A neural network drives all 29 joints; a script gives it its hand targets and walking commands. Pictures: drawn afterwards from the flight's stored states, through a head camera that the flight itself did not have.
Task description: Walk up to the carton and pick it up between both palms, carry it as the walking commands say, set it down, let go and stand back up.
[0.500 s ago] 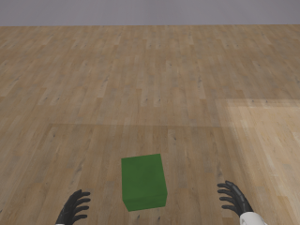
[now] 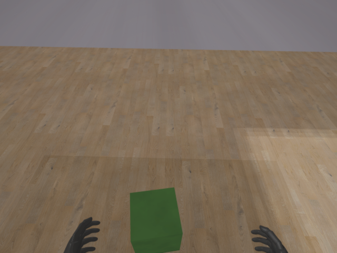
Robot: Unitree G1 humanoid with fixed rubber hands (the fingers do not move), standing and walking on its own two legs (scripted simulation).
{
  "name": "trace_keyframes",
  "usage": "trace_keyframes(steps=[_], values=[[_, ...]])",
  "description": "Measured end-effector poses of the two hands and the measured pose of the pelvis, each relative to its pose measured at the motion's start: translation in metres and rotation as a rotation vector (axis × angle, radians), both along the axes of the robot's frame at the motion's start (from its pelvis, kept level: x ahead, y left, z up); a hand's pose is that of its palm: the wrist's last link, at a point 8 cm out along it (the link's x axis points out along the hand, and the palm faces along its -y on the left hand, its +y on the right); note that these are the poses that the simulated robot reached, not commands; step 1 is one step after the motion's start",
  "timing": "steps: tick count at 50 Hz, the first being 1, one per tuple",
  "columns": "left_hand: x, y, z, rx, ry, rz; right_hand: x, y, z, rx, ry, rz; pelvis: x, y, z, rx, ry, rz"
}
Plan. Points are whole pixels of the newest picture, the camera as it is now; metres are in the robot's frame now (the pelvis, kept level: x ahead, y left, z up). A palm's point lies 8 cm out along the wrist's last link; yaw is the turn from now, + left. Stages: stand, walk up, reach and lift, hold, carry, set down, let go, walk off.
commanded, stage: stand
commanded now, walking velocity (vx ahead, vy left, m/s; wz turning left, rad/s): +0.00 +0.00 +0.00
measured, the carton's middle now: (155, 222) +0.44 +0.07 -0.64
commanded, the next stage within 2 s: none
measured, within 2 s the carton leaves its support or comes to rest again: neither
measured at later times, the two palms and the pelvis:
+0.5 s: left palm out of the picture +0.10 +0.30 -0.12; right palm out of the picture +0.13 -0.21 -0.12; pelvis +0.05 +0.04 -0.01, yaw +3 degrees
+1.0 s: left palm out of the picture -0.02 +0.27 -0.15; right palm out of the picture +0.06 -0.20 -0.13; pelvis +0.03 +0.04 -0.01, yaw +5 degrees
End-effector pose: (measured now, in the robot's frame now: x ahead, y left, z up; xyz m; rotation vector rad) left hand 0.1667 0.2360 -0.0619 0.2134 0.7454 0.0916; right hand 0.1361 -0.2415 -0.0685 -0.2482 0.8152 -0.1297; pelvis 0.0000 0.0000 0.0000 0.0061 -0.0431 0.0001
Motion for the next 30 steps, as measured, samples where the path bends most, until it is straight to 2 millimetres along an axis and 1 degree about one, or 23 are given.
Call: trace_keyframes(steps=[4, 6, 8, 10, 13, 18, 23, 26, 30], values=[[-0.017, 0.021, -0.022, 0.037, 0.032, 0.035, -0.034, -0.009, -0.015, -0.056, 0.111, -0.021, 0.009, 0.006, -0.003, -0.008, 0.050, 0.013], [-0.027, 0.030, -0.034, 0.043, 0.078, 0.051, -0.046, -0.011, -0.021, -0.058, 0.152, -0.039, 0.014, 0.010, -0.005, -0.003, 0.061, 0.018], [-0.035, 0.037, -0.040, 0.043, 0.118, 0.066, -0.054, -0.008, -0.028, -0.049, 0.196, -0.050, 0.020, 0.014, -0.006, -0.004, 0.072, 0.021], [-0.040, 0.044, -0.043, 0.048, 0.141, 0.079, -0.057, -0.002, -0.035, -0.036, 0.233, -0.056, 0.027, 0.018, -0.006, -0.001, 0.085, 0.028], [-0.042, 0.053, -0.046, 0.052, 0.156, 0.112, -0.052, 0.009, -0.042, -0.025, 0.268, -0.038, 0.035, 0.022, -0.007, -0.002, 0.102, 0.034], [-0.044, 0.062, -0.048, 0.059, 0.187, 0.148, -0.021, 0.022, -0.045, -0.013, 0.224, -0.031, 0.045, 0.030, -0.008, -0.007, 0.113, 0.042], [-0.057, 0.068, -0.054, 0.059, 0.231, 0.187, -0.006, 0.031, -0.049, -0.012, 0.220, -0.020, 0.051, 0.035, -0.009, -0.010, 0.109, 0.054], [-0.068, 0.068, -0.061, 0.054, 0.265, 0.201, -0.004, 0.033, -0.050, -0.018, 0.228, -0.018, 0.051, 0.037, -0.011, -0.011, 0.105, 0.064], [-0.086, 0.066, -0.067, 0.040, 0.309, 0.222, -0.010, 0.031, -0.049, -0.032, 0.248, -0.023, 0.048, 0.039, -0.010, -0.013, 0.097, 0.072]])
